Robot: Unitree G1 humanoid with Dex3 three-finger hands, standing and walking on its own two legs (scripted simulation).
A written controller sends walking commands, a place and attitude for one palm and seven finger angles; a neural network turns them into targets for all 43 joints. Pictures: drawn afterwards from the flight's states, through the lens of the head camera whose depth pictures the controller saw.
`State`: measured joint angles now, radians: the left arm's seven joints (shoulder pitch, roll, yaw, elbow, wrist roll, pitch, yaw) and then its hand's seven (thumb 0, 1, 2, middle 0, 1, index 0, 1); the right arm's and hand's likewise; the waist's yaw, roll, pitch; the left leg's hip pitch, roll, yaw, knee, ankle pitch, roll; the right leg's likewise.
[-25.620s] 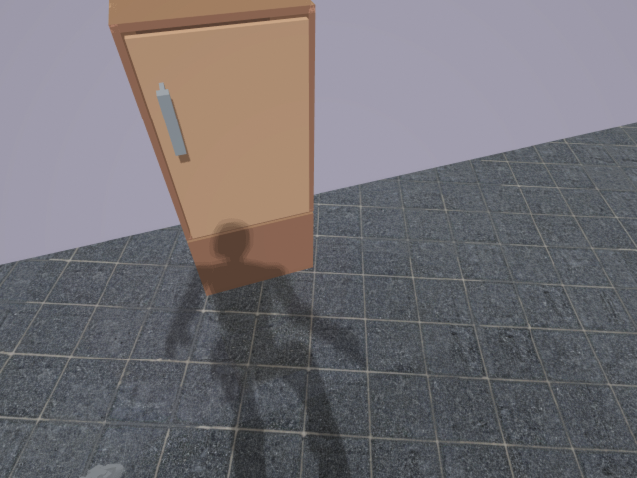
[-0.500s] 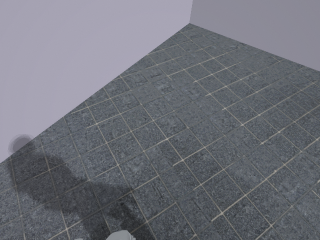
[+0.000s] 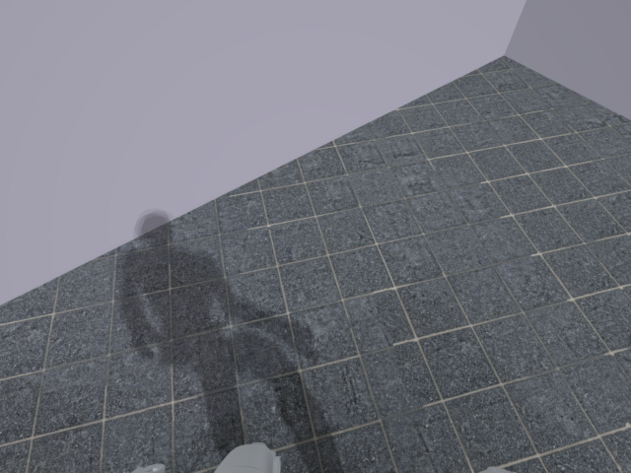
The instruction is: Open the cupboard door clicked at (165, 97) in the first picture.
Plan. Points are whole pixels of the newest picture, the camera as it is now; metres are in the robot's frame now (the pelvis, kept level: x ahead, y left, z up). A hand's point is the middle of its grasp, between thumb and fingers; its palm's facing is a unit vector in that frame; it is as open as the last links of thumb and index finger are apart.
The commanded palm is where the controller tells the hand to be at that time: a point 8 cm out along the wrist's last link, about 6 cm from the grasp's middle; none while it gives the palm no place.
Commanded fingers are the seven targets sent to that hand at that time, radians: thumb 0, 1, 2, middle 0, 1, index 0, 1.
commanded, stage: turn to face it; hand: left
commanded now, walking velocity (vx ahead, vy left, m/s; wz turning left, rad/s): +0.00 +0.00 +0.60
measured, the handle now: out of the picture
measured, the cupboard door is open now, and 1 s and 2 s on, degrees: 45 45 45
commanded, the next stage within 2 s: none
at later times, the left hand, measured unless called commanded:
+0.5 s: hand out of the picture +0.06 +0.21 -0.15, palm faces +0.29 -0.90 -0.31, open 7.4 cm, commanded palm none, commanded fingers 0.00 0.90 0.90 -0.20 -0.30 -0.20 -0.30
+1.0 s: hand out of the picture -0.02 +0.19 -0.16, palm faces +0.59 -0.76 -0.28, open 7.4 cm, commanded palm none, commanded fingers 0.00 0.90 0.90 -0.20 -0.30 -0.20 -0.30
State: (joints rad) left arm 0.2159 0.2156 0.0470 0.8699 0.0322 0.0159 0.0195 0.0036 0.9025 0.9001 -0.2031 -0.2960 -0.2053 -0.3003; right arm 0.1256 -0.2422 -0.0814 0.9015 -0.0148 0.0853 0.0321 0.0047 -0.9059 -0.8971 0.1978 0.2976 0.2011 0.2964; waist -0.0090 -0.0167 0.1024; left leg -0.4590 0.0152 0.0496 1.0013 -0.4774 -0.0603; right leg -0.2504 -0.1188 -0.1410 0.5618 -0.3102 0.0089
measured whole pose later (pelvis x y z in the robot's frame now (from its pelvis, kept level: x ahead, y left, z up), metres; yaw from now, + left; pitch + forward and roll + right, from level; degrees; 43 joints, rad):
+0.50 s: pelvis +0.02 -0.04 -0.01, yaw +18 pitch +1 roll +1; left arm 0.15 0.25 0.06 0.84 0.03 0.02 0.01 0.00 0.90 0.90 -0.20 -0.30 -0.20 -0.30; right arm 0.18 -0.25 -0.08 0.91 -0.02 0.07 0.01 0.00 -0.90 -0.90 0.20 0.30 0.21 0.30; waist -0.02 0.02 0.10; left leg -0.43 -0.02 -0.09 0.80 -0.44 -0.03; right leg -0.31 -0.06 -0.04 0.61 -0.30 0.02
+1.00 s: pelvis +0.03 -0.05 +0.00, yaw +37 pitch +1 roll +0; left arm 0.16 0.26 0.07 0.87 0.01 0.05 0.00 0.01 0.91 0.90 -0.20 -0.30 -0.20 -0.30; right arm 0.15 -0.23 -0.06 0.89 -0.03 0.05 0.01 0.00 -0.90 -0.90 0.20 0.30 0.21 0.30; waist 0.00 0.00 0.11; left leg -0.33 0.00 -0.09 0.55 -0.24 -0.03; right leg -0.39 -0.05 -0.03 0.81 -0.44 0.07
